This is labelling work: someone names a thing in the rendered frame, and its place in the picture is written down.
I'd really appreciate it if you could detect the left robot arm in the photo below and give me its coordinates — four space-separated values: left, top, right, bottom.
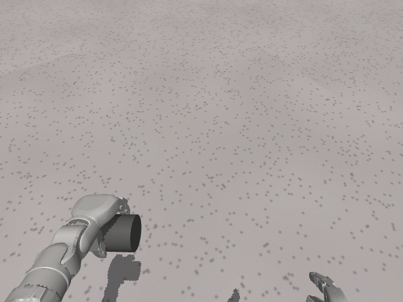
4 215 99 302

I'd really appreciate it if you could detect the left robot hand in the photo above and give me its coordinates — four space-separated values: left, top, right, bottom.
72 194 130 258

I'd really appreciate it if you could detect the can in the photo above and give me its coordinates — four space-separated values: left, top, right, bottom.
100 214 142 252

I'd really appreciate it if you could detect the right robot hand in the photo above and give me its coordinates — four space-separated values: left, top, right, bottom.
306 272 348 302

